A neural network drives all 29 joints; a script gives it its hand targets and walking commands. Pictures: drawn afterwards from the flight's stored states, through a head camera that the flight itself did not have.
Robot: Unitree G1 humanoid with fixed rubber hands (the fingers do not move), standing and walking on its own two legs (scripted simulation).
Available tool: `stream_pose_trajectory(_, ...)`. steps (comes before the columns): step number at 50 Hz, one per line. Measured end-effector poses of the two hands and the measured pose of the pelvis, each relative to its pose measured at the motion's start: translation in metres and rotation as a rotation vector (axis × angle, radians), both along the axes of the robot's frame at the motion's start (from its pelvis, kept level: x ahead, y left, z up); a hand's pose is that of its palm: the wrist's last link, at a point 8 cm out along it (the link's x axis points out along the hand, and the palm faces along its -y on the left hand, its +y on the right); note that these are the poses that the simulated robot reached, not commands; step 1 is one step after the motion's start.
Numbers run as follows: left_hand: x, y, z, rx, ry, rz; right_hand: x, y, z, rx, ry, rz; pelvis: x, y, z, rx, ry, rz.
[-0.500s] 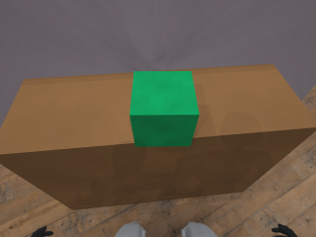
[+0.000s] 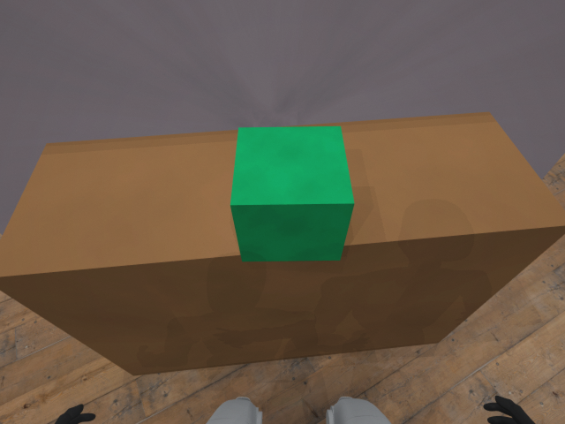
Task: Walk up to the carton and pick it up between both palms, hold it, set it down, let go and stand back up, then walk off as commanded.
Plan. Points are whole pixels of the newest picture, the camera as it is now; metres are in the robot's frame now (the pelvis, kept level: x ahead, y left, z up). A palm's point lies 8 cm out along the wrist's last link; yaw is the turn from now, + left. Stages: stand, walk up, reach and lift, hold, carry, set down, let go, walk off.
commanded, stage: reach and lift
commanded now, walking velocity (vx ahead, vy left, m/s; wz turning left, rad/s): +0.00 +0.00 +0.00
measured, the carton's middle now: (290, 195) +0.45 +0.00 +0.04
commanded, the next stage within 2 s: none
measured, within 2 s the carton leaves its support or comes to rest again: neither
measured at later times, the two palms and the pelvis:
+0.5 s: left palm (78, 405) +0.16 +0.28 -0.03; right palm out of the picture +0.11 -0.30 -0.04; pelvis -0.02 -0.02 +0.03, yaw -1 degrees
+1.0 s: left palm (94, 382) +0.18 +0.25 +0.00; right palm (492, 407) +0.14 -0.23 +0.01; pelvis -0.02 +0.04 +0.05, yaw -1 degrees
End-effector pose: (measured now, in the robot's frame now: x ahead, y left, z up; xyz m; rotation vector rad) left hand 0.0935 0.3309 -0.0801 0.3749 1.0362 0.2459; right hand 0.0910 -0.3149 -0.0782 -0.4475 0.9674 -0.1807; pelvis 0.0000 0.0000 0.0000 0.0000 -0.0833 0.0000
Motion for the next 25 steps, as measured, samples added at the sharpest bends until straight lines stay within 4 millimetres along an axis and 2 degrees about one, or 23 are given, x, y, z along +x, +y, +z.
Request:
stream_pose_trajectory(5,0.004,-0.002,0.0,0.028,0.087,0.061,0.005,-0.002,-0.009,0.021,-0.017,0.088,-0.002,-0.004,-0.003,0.003,-0.005,-0.002)
stream_pose_trajectory(11,0.055,-0.024,0.025,0.036,-0.049,0.012,0.024,-0.006,-0.008,0.051,-0.131,0.108,-0.006,-0.014,-0.006,0.011,-0.015,-0.008)
stream_pose_trajectory(14,0.073,-0.037,0.04,0.031,-0.128,-0.027,0.024,-0.006,-0.005,0.061,-0.147,0.098,-0.008,-0.018,-0.003,0.013,-0.011,-0.011)
stream_pose_trajectory(21,0.069,-0.047,0.052,0.002,-0.129,-0.037,0.015,0.001,0.016,0.085,-0.169,0.037,-0.016,-0.022,0.018,0.019,0.013,-0.011)
stream_pose_trajectory(25,0.066,-0.049,0.054,-0.025,-0.157,-0.055,0.022,0.013,0.036,0.086,-0.229,0.042,-0.024,-0.019,0.026,0.016,0.031,-0.01)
